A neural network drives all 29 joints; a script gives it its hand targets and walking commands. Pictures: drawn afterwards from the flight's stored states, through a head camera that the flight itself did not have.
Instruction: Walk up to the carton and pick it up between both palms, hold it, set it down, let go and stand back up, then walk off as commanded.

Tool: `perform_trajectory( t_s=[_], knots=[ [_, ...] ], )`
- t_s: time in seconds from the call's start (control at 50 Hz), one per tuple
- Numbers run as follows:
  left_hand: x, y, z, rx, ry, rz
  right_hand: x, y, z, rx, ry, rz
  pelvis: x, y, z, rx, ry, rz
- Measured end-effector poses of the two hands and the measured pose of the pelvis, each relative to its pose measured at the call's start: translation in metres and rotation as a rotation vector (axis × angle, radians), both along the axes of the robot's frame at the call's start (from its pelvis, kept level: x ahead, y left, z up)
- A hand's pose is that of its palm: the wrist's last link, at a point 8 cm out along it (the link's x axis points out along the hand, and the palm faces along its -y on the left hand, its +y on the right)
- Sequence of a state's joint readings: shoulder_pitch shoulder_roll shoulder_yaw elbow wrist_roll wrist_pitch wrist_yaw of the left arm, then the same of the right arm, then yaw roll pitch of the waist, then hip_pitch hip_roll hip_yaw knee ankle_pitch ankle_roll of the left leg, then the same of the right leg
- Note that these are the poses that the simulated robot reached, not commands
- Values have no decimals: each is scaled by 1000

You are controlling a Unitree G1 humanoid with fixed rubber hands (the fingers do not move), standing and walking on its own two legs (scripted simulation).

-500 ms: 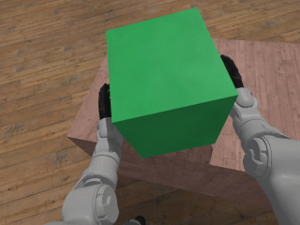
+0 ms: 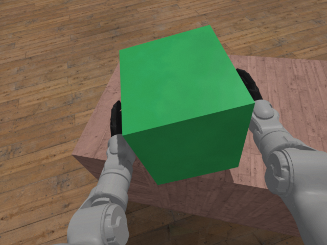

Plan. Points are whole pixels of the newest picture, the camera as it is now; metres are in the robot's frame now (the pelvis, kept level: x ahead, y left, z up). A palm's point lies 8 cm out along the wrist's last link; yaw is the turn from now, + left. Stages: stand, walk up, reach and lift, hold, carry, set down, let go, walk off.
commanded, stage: reach and lift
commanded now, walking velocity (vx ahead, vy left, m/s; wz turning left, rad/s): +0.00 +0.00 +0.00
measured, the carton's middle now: (181, 111) +0.47 +0.05 +0.01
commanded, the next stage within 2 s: none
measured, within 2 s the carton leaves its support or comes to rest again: neither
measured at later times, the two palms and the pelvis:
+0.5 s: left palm (114, 113) +0.37 +0.19 +0.12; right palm (273, 85) +0.44 -0.14 +0.16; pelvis -0.02 +0.00 +0.01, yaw +0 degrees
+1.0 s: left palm (107, 95) +0.38 +0.20 +0.16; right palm (280, 80) +0.42 -0.14 +0.19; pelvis +0.00 +0.02 +0.02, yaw +1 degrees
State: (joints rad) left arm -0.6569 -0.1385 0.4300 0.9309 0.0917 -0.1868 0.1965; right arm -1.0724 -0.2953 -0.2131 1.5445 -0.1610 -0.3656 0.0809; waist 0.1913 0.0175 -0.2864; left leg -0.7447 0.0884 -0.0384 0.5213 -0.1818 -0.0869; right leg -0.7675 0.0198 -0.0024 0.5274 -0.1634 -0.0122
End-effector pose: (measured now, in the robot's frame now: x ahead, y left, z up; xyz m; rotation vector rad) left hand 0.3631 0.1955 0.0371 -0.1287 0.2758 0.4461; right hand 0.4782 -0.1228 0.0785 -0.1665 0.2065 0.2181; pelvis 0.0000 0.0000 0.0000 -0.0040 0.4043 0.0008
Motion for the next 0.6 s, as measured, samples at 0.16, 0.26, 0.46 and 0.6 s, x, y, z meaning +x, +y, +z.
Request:
perform_trajectory(
  t_s=[0.16, 0.26, 0.46, 0.6],
  knots=[
    [-4, -4, 12, -20, 4, -18, -9, -4, 21, -49, -4, -12, -4, 1, 2, -1, -51, 1],
    [-4, -4, 29, -18, -15, -35, -15, -6, 42, -54, -25, -29, -7, 2, 4, -2, -94, 1],
    [2, -6, 73, -17, -55, -100, -35, -16, 80, -17, -48, -110, -15, 4, 8, -5, -217, 4],
    [3, -9, 86, -36, -45, -128, -42, -19, 97, -6, -30, -144, -16, 5, 11, -2, -271, 7]
  ],
)
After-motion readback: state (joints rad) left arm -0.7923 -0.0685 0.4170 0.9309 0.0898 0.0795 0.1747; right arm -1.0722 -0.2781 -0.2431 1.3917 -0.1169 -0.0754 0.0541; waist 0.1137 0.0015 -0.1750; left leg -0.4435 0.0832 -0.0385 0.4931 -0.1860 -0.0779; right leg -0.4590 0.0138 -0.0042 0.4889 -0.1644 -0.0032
